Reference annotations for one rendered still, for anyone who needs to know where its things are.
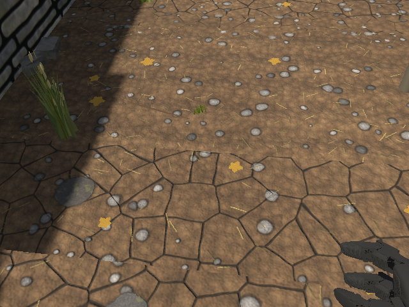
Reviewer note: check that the right robot hand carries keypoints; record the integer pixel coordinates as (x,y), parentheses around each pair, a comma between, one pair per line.
(393,292)

